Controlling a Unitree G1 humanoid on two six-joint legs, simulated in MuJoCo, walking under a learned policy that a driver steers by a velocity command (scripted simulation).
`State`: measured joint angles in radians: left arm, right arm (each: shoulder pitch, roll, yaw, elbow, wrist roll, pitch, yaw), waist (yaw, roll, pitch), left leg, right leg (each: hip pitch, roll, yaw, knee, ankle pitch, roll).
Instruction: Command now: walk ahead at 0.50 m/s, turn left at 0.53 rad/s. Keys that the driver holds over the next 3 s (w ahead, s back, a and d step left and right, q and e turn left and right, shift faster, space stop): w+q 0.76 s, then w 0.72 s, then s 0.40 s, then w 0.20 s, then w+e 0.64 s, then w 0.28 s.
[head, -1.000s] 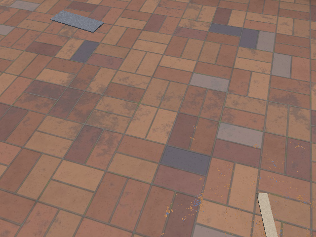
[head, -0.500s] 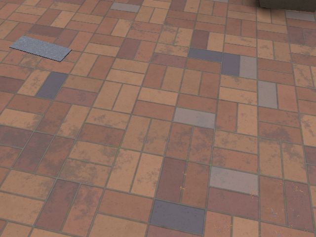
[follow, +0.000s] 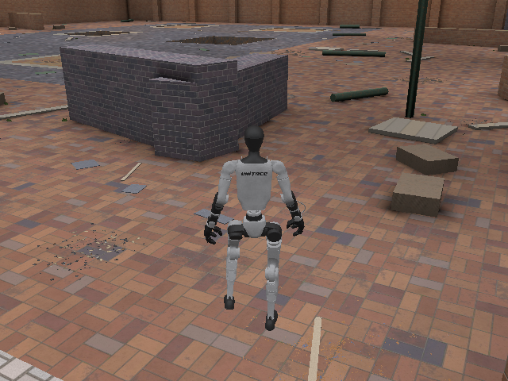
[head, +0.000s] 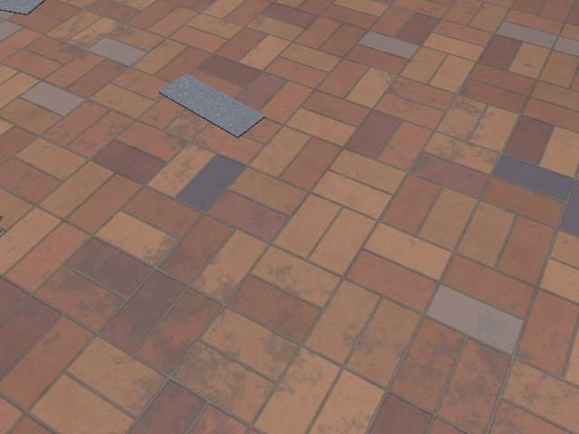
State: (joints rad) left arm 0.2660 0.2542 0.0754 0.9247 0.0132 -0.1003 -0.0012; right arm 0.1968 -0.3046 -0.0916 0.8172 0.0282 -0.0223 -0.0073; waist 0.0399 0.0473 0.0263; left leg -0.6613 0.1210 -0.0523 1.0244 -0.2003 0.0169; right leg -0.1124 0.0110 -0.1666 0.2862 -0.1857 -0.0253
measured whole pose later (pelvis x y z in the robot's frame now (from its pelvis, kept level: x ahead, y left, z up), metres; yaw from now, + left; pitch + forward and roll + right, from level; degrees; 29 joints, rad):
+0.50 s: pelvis +0.27 +0.09 +0.00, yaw +18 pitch +1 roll -1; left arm 0.06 0.30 0.08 0.80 0.01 -0.09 0.01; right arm 0.32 -0.26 -0.07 0.77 0.01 -0.05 0.01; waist -0.05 -0.03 0.05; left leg -0.19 -0.10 -0.06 0.35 -0.17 0.11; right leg -0.64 -0.11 0.07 0.93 -0.18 0.04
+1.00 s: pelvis +0.55 +0.15 +0.00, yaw +32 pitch +2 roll -2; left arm 0.30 0.26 0.06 0.87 0.00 -0.10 -0.02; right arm 0.21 -0.30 -0.07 0.70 0.01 -0.04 -0.01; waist 0.05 0.04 0.02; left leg -0.59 0.07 -0.06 0.99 -0.30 0.02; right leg -0.17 0.04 -0.05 0.32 -0.18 -0.04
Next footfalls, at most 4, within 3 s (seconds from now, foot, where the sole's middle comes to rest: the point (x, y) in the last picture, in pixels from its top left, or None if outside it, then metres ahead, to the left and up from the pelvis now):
0.24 left None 0.29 0.16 -0.78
0.76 right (287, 370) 0.64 0.07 -0.78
1.24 left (146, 335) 0.72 0.43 -0.78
1.70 right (184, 231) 1.06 0.39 -0.78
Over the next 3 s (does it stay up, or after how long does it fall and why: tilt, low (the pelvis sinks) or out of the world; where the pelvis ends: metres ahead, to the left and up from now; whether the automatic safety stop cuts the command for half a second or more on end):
stays up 1.27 0.49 -0.01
